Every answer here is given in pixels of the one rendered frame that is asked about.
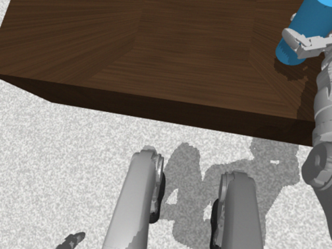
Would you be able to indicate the left robot hand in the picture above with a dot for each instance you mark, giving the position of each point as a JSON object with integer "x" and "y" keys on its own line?
{"x": 71, "y": 241}

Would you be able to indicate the right robot foot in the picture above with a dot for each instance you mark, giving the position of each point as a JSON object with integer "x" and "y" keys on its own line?
{"x": 214, "y": 225}

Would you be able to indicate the left robot foot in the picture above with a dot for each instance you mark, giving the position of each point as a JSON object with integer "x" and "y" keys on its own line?
{"x": 155, "y": 215}

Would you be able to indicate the right robot hand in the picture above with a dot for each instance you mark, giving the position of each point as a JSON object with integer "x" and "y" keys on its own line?
{"x": 311, "y": 46}

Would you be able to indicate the right robot arm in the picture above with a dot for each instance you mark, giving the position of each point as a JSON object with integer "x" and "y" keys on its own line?
{"x": 317, "y": 169}

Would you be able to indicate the bottle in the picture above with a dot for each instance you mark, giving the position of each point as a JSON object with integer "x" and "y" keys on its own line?
{"x": 313, "y": 18}

